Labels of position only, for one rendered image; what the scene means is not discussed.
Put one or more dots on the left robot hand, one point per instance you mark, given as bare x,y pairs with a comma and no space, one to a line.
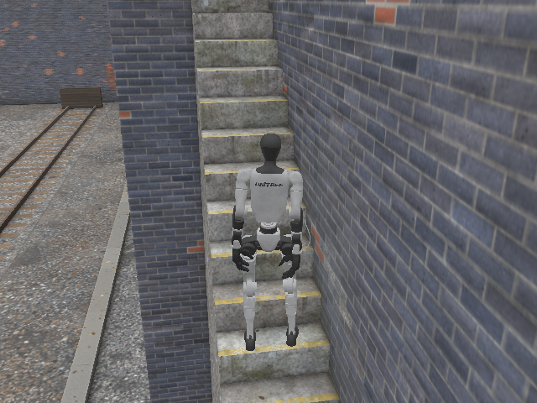
237,259

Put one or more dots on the robot left shin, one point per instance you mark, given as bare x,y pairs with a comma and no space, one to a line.
249,310

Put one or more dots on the robot right upper arm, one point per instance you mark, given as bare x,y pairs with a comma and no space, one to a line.
296,193

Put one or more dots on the robot left upper arm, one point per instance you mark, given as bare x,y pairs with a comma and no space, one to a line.
241,191

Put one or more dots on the right robot foot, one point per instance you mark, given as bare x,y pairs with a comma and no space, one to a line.
291,339

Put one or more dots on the right robot hand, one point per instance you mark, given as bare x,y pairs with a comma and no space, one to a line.
295,258

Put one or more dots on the right robot forearm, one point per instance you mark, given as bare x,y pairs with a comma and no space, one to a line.
296,234

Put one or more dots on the left robot forearm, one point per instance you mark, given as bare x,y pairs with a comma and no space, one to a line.
237,229

